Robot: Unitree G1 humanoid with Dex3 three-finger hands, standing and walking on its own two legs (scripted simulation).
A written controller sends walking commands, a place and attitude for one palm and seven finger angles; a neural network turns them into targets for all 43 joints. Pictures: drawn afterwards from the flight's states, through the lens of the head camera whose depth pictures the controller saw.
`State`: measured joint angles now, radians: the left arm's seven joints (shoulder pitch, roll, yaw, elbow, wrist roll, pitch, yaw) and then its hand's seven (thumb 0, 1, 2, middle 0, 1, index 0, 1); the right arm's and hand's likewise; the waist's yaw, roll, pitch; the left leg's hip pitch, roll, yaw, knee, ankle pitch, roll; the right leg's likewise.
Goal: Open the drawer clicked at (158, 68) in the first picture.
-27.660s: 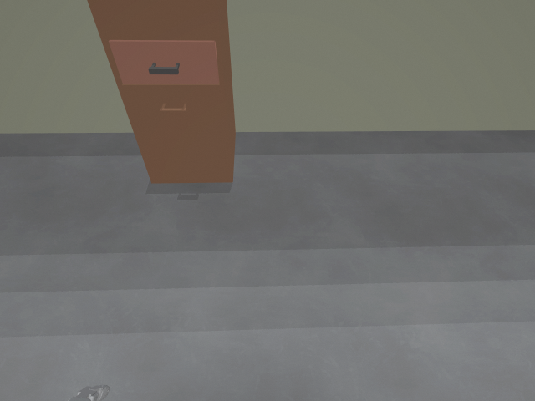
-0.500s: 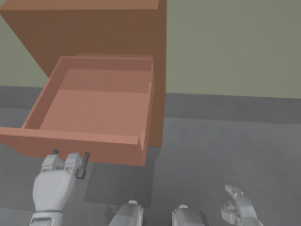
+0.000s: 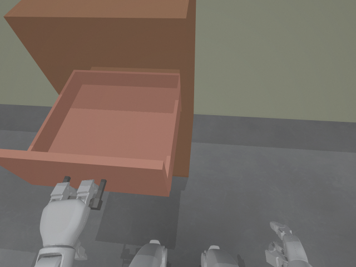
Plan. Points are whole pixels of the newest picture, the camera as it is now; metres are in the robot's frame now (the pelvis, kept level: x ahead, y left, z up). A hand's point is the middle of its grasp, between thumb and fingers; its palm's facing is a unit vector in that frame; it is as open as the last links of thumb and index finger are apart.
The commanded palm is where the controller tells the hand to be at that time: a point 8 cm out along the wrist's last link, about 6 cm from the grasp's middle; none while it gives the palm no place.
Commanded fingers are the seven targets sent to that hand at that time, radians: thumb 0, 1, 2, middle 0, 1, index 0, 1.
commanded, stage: lift the hand off the handle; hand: left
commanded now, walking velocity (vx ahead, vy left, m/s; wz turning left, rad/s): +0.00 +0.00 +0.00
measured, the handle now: (80, 192) +0.28 +0.25 -0.01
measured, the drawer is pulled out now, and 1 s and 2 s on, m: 0.30 0.29 0.29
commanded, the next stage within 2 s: none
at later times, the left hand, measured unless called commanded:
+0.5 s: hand (77, 212) +0.24 +0.24 -0.01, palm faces -0.05 -0.08 -1.00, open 13.8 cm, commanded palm +0.22 +0.25 +0.05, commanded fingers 0.00 -0.50 0.30 -0.30 -1.20 -0.30 -1.20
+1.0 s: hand (67, 205) +0.24 +0.25 +0.03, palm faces -0.07 -0.12 -0.99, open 13.8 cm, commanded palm +0.22 +0.25 +0.08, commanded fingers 0.00 -0.50 0.30 -0.30 -1.20 -0.30 -1.20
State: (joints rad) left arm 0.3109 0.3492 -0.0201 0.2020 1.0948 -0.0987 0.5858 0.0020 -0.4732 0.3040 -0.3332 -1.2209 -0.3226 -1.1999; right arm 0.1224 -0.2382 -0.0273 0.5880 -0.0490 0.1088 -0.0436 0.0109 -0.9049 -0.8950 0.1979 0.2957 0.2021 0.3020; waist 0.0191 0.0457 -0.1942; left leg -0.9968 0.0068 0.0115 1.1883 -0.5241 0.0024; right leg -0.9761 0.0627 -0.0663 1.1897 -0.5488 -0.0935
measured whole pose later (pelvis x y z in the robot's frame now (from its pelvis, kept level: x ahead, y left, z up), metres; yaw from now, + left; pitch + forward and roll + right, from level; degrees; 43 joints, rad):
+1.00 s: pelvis +0.03 +0.02 +0.05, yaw -1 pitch +13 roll +0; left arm 0.36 0.35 -0.07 0.09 1.04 -0.05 0.44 0.00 -0.49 0.30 -0.33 -1.20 -0.32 -1.20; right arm 0.16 -0.22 0.00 0.54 -0.03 0.12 -0.02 0.01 -0.90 -0.89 0.20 0.30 0.20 0.30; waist 0.03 0.05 -0.16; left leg -0.71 -0.01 0.03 0.94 -0.46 0.03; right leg -0.68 0.05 -0.03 0.92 -0.47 -0.05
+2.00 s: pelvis +0.03 +0.02 +0.07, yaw -1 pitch +8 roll +0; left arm 0.45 0.41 0.00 -0.11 0.95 -0.02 0.33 0.00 -0.48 0.30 -0.32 -1.20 -0.32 -1.20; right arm 0.16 -0.23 0.00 0.54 -0.01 0.11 0.01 0.01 -0.91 -0.90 0.20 0.30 0.20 0.30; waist 0.05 0.08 -0.13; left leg -0.50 -0.01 0.05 0.75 -0.40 0.03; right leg -0.49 0.06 0.00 0.76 -0.41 -0.06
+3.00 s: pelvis +0.03 +0.03 +0.09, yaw -1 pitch +4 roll -1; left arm 0.55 0.48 0.00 -0.37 0.90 -0.04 0.17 0.00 -0.49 0.30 -0.32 -1.20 -0.32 -1.20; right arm 0.17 -0.25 0.02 0.49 -0.01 0.12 0.00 0.01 -0.91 -0.90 0.20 0.30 0.20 0.30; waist 0.09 0.09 -0.09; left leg -0.38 -0.02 0.04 0.65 -0.35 0.04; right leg -0.35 0.05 -0.01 0.63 -0.35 -0.04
